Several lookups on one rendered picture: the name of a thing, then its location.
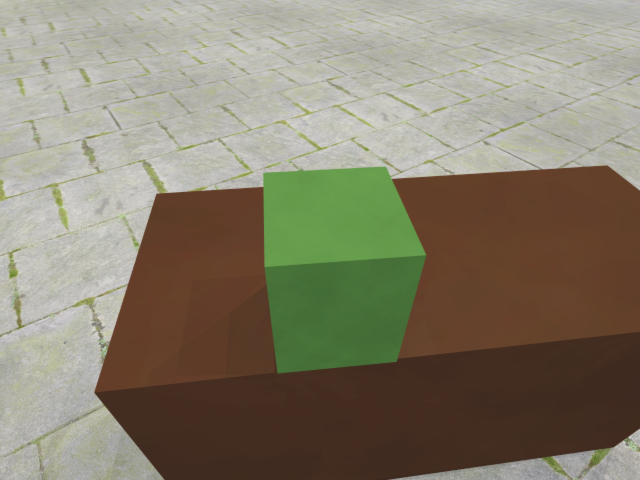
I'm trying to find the pedestal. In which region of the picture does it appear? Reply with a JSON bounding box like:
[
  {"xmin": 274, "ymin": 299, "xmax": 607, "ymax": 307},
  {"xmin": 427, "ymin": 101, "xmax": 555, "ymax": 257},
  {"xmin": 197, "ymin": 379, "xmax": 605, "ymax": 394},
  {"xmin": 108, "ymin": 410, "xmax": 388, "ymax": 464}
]
[{"xmin": 94, "ymin": 165, "xmax": 640, "ymax": 480}]

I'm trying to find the carton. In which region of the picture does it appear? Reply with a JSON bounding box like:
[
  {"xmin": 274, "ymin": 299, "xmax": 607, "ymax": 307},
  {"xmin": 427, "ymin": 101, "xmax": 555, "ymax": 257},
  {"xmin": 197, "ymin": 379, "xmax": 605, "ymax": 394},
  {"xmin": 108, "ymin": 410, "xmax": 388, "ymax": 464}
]
[{"xmin": 263, "ymin": 167, "xmax": 426, "ymax": 374}]

